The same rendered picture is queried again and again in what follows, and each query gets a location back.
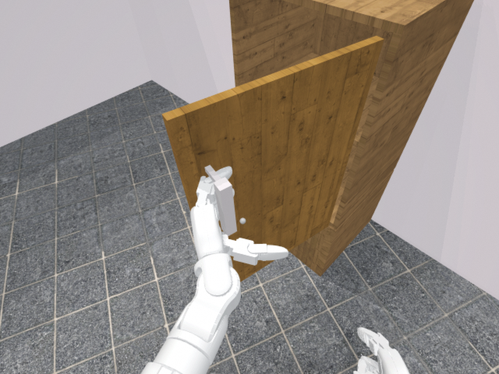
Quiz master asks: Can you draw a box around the handle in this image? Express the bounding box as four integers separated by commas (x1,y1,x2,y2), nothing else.
205,165,237,236

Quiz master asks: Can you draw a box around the cupboard door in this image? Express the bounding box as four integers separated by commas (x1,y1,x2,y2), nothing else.
162,36,384,282

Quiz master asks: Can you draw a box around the left robot forearm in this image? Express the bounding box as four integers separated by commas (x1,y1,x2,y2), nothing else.
141,253,241,374

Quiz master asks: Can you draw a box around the robot left hand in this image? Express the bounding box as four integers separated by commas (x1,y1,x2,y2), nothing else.
190,166,288,266

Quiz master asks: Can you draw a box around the robot right hand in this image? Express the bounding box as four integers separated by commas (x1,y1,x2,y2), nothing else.
353,327,410,374

